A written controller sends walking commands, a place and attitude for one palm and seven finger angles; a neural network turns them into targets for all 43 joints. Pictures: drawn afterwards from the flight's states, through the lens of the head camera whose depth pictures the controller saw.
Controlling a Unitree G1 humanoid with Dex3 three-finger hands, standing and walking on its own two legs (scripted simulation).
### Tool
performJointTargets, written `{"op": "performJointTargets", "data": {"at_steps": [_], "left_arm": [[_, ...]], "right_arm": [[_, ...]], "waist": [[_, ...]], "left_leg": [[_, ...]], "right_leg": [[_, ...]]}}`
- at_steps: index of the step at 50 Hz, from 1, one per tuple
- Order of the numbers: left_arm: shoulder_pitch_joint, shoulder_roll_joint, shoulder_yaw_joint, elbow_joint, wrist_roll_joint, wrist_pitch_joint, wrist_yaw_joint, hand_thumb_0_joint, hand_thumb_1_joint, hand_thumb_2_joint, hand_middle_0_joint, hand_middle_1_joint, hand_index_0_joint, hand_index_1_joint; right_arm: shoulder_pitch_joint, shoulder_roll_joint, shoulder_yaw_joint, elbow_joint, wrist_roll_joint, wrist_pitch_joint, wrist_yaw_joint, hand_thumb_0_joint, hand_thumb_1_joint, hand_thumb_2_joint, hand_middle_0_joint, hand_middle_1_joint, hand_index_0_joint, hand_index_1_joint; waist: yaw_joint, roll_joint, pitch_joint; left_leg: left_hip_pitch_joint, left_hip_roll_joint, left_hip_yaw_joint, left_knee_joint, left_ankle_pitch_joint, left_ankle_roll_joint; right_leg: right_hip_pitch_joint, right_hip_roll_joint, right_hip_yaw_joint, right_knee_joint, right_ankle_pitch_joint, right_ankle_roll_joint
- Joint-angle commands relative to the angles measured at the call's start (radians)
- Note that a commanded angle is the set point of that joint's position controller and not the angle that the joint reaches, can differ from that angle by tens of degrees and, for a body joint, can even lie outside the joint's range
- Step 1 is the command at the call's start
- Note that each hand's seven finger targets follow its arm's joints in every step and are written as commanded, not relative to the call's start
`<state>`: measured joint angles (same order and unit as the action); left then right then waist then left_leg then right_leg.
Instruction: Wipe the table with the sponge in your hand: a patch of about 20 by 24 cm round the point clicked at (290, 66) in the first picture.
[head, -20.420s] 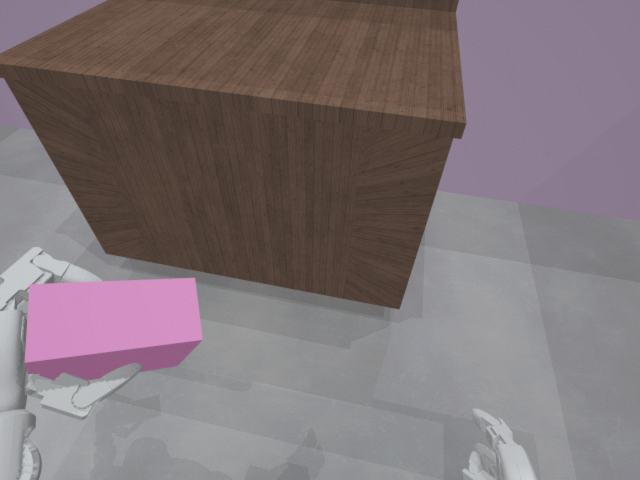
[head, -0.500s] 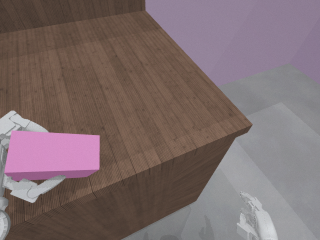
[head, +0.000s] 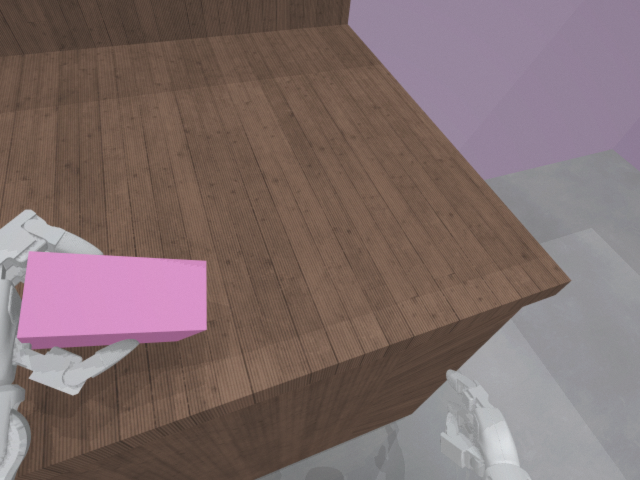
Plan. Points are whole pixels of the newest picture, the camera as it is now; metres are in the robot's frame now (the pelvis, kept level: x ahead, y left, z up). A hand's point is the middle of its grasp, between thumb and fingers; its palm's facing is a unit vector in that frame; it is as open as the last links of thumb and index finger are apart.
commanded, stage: come to a stop and stand still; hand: left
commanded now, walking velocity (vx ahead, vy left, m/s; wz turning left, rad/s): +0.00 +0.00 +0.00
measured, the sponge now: (144, 304) +0.24 +0.20 +0.13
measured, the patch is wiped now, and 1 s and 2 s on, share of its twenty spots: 0.00 0.00 0.00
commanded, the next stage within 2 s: look again from close up in 0.10 s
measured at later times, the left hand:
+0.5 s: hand (89, 311) +0.22 +0.23 +0.16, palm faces +0.38 -0.84 -0.39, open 10.6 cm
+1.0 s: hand (127, 314) +0.22 +0.20 +0.16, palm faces +0.37 -0.84 -0.39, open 10.6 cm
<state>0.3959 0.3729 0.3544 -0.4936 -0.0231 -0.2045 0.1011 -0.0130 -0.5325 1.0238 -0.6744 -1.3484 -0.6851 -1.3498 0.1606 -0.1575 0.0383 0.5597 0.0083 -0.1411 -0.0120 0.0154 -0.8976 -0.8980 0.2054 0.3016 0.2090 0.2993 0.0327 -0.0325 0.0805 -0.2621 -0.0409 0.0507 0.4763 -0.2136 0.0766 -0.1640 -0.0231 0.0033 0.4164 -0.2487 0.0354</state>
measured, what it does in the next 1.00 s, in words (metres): stands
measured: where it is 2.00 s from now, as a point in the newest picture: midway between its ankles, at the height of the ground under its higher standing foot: outside the picture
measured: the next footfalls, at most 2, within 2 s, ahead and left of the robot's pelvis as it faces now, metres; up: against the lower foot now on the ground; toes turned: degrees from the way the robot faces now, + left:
none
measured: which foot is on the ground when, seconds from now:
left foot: down 0.00-1.00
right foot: down 0.00-1.00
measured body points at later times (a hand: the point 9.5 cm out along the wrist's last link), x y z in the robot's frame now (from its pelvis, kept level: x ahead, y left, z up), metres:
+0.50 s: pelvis +0.00 -0.02 +0.00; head +0.03 +0.00 +0.45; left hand +0.19 +0.27 +0.18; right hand +0.17 -0.25 -0.07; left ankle +0.03 +0.06 -0.74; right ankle -0.02 -0.15 -0.74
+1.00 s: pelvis +0.00 -0.05 +0.00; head +0.03 -0.04 +0.45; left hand +0.19 +0.24 +0.18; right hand +0.19 -0.26 -0.07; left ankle +0.03 +0.06 -0.74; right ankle -0.02 -0.15 -0.74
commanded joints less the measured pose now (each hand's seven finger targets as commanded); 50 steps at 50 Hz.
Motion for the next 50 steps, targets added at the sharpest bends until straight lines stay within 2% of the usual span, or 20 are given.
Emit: {"op": "performJointTargets", "data": {"at_steps": [1, 7, 10, 14, 15, 19, 20, 24, 25, 29, 30, 32, 34, 35, 37, 41, 44, 45, 49, 50], "left_arm": [[-0.047, 0.153, 0.106, -0.220, -0.014, -0.060, 0.021, 0.000, 0.100, 1.300, -1.200, -1.600, -1.200, -1.600], [-0.031, 0.149, 0.099, -0.204, -0.016, -0.055, 0.024, 0.000, 0.100, 1.300, -1.200, -1.600, -1.200, -1.600], [-0.024, 0.133, 0.084, -0.176, -0.016, -0.054, 0.029, 0.000, 0.100, 1.300, -1.200, -1.600, -1.200, -1.600], [-0.053, 0.157, 0.097, -0.200, -0.008, -0.055, 0.037, 0.000, 0.100, 1.300, -1.200, -1.600, -1.200, -1.600], [-0.036, 0.127, 0.071, -0.173, -0.013, -0.056, 0.032, 0.000, 0.100, 1.300, -1.200, -1.600, -1.200, -1.600], [-0.030, 0.160, 0.103, -0.184, -0.011, -0.053, 0.040, 0.000, 0.100, 1.300, -1.200, -1.600, -1.200, -1.600], [-0.017, 0.129, 0.076, -0.164, -0.016, -0.054, 0.035, 0.000, 0.100, 1.300, -1.200, -1.600, -1.200, -1.600], [-0.018, 0.166, 0.107, -0.188, -0.014, -0.053, 0.039, 0.000, 0.100, 1.300, -1.200, -1.600, -1.200, -1.600], [0.004, 0.140, 0.088, -0.154, -0.021, -0.053, 0.035, 0.000, 0.100, 1.300, -1.200, -1.600, -1.200, -1.600], [-0.004, 0.162, 0.106, -0.171, -0.022, -0.046, 0.037, 0.000, 0.100, 1.300, -1.200, -1.600, -1.200, -1.600], [0.002, 0.138, 0.086, -0.151, -0.026, -0.047, 0.032, 0.000, 0.100, 1.300, -1.200, -1.600, -1.200, -1.600], [-0.030, 0.158, 0.098, -0.179, -0.028, -0.047, 0.030, 0.000, 0.100, 1.300, -1.200, -1.600, -1.200, -1.600], [-0.033, 0.171, 0.111, -0.179, -0.028, -0.039, 0.033, 0.000, 0.100, 1.300, -1.200, -1.600, -1.200, -1.600], [-0.041, 0.138, 0.080, -0.179, -0.032, -0.039, 0.026, 0.000, 0.100, 1.300, -1.200, -1.600, -1.200, -1.600], [-0.059, 0.156, 0.089, -0.208, -0.033, -0.038, 0.024, 0.000, 0.100, 1.300, -1.200, -1.600, -1.200, -1.600], [-0.041, 0.158, 0.093, -0.218, -0.038, -0.026, 0.023, 0.000, 0.100, 1.300, -1.200, -1.600, -1.200, -1.600], [-0.012, 0.170, 0.113, -0.203, -0.041, -0.014, 0.025, 0.000, 0.100, 1.300, -1.200, -1.600, -1.200, -1.600], [-0.004, 0.140, 0.086, -0.185, -0.048, -0.011, 0.019, 0.000, 0.100, 1.300, -1.200, -1.600, -1.200, -1.600], [-0.004, 0.174, 0.118, -0.216, -0.053, -0.004, 0.022, 0.000, 0.100, 1.300, -1.200, -1.600, -1.200, -1.600], [-0.014, 0.141, 0.084, -0.214, -0.058, -0.005, 0.017, 0.000, 0.100, 1.300, -1.200, -1.600, -1.200, -1.600]], "right_arm": [[-0.032, -0.160, -0.078, -0.144, 0.006, -0.033, -0.012, 0.000, -0.900, -0.900, 0.200, 0.300, 0.200, 0.300], [-0.039, -0.162, -0.077, -0.145, 0.011, -0.026, -0.020, 0.000, -0.900, -0.900, 0.200, 0.300, 0.200, 0.300], [-0.045, -0.167, -0.074, -0.134, 0.007, -0.023, -0.027, 0.000, -0.900, -0.900, 0.200, 0.300, 0.200, 0.300], [-0.065, -0.166, -0.077, -0.133, 0.015, -0.029, -0.033, 0.000, -0.900, -0.900, 0.200, 0.300, 0.200, 0.300], [-0.051, -0.167, -0.075, -0.130, 0.009, -0.025, -0.034, 0.000, -0.900, -0.900, 0.200, 0.300, 0.200, 0.300], [-0.066, -0.169, -0.080, -0.130, 0.016, -0.026, -0.037, 0.000, -0.900, -0.900, 0.200, 0.300, 0.200, 0.300], [-0.048, -0.169, -0.076, -0.128, 0.010, -0.022, -0.036, 0.000, -0.900, -0.900, 0.200, 0.300, 0.200, 0.300], [-0.067, -0.168, -0.080, -0.131, 0.018, -0.026, -0.039, 0.000, -0.900, -0.900, 0.200, 0.300, 0.200, 0.300], [-0.048, -0.170, -0.076, -0.128, 0.011, -0.020, -0.039, 0.000, -0.900, -0.900, 0.200, 0.300, 0.200, 0.300], [-0.066, -0.168, -0.079, -0.133, 0.019, -0.022, -0.039, 0.000, -0.900, -0.900, 0.200, 0.300, 0.200, 0.300], [-0.047, -0.168, -0.076, -0.127, 0.012, -0.016, -0.039, 0.000, -0.900, -0.900, 0.200, 0.300, 0.200, 0.300], [-0.046, -0.168, -0.082, -0.137, 0.015, -0.017, -0.039, 0.000, -0.900, -0.900, 0.200, 0.300, 0.200, 0.300], [-0.064, -0.162, -0.078, -0.137, 0.018, -0.014, -0.039, 0.000, -0.900, -0.900, 0.200, 0.300, 0.200, 0.300], [-0.046, -0.165, -0.077, -0.136, 0.012, -0.010, -0.036, 0.000, -0.900, -0.900, 0.200, 0.300, 0.200, 0.300], [-0.043, -0.163, -0.085, -0.147, 0.015, -0.013, -0.033, 0.000, -0.900, -0.900, 0.200, 0.300, 0.200, 0.300], [-0.041, -0.158, -0.088, -0.157, 0.016, -0.009, -0.025, 0.000, -0.900, -0.900, 0.200, 0.300, 0.200, 0.300], [-0.054, -0.157, -0.086, -0.157, 0.019, -0.001, -0.021, 0.000, -0.900, -0.900, 0.200, 0.300, 0.200, 0.300], [-0.042, -0.158, -0.083, -0.156, 0.014, 0.005, -0.020, 0.000, -0.900, -0.900, 0.200, 0.300, 0.200, 0.300], [-0.059, -0.156, -0.091, -0.160, 0.022, 0.007, -0.022, 0.000, -0.900, -0.900, 0.200, 0.300, 0.200, 0.300], [-0.044, -0.157, -0.087, -0.157, 0.016, 0.013, -0.022, 0.000, -0.900, -0.900, 0.200, 0.300, 0.200, 0.300]], "waist": [[-0.013, 0.154, -0.204], [-0.012, 0.096, -0.196], [-0.012, 0.094, -0.179], [-0.013, 0.098, -0.176], [-0.012, 0.097, -0.172], [-0.011, 0.094, -0.174], [-0.012, 0.093, -0.171], [-0.011, 0.101, -0.173], [-0.011, 0.083, -0.166], [-0.013, 0.082, -0.162], [-0.014, 0.067, -0.162], [-0.015, 0.075, -0.167], [-0.014, 0.113, -0.163], [-0.017, 0.114, -0.168], [-0.015, 0.129, -0.176], [-0.016, 0.134, -0.182], [-0.017, 0.100, -0.179], [-0.020, 0.090, -0.170], [-0.022, 0.108, -0.184], [-0.025, 0.110, -0.180]], "left_leg": [[0.144, 0.163, -0.141, -0.114, 0.274, -0.083], [0.107, 0.146, -0.129, -0.114, 0.178, -0.075], [0.098, 0.135, -0.124, -0.122, 0.097, -0.063], [0.107, 0.128, -0.125, -0.124, 0.080, -0.059], [0.101, 0.130, -0.123, -0.124, 0.063, -0.051], [0.102, 0.124, -0.119, -0.118, 0.077, -0.053], [0.093, 0.123, -0.124, -0.118, 0.076, -0.047], [0.111, 0.127, -0.123, -0.119, 0.102, -0.053], [0.092, 0.127, -0.127, -0.124, 0.087, -0.046], [0.106, 0.125, -0.123, -0.116, 0.096, -0.050], [0.097, 0.129, -0.129, -0.129, 0.083, -0.047], [0.111, 0.147, -0.143, -0.143, 0.110, -0.054], [0.125, 0.158, -0.145, -0.159, 0.127, -0.061], [0.118, 0.163, -0.154, -0.167, 0.120, -0.058], [0.130, 0.186, -0.165, -0.168, 0.135, -0.063], [0.135, 0.199, -0.160, -0.146, 0.151, -0.055], [0.126, 0.190, -0.135, -0.110, 0.146, -0.052], [0.107, 0.185, -0.132, -0.102, 0.124, -0.046], [0.119, 0.179, -0.116, -0.062, 0.129, -0.047], [0.098, 0.177, -0.120, -0.062, 0.106, -0.043]], "right_leg": [[0.013, -0.003, -0.021, -0.005, 0.115, -0.049], [0.049, -0.025, -0.003, -0.045, 0.163, -0.051], [0.032, -0.030, 0.010, -0.069, 0.152, -0.052], [0.024, -0.036, 0.028, -0.075, 0.148, -0.057], [0.024, -0.037, 0.022, -0.083, 0.144, -0.055], [0.027, -0.043, 0.036, -0.085, 0.154, -0.058], [0.032, -0.041, 0.026, -0.090, 0.154, -0.058], [0.024, -0.044, 0.033, -0.080, 0.158, -0.058], [0.031, -0.038, 0.023, -0.089, 0.154, -0.055], [0.020, -0.047, 0.041, -0.093, 0.160, -0.059], [0.022, -0.035, 0.024, -0.094, 0.145, -0.055], [0.028, -0.028, 0.021, -0.075, 0.151, -0.053], [0.011, -0.015, 0.007, -0.059, 0.130, -0.045], [0.016, -0.002, -0.007, -0.055, 0.118, -0.044], [0.017, -0.006, -0.005, -0.042, 0.110, -0.044], [0.013, -0.005, -0.005, -0.051, 0.115, -0.042], [0.007, -0.012, 0.009, -0.074, 0.140, -0.045], [0.008, -0.010, 0.008, -0.085, 0.145, -0.046], [-0.011, -0.026, 0.039, -0.079, 0.175, -0.057], [-0.006, -0.020, 0.028, -0.079, 0.162, -0.057]]}}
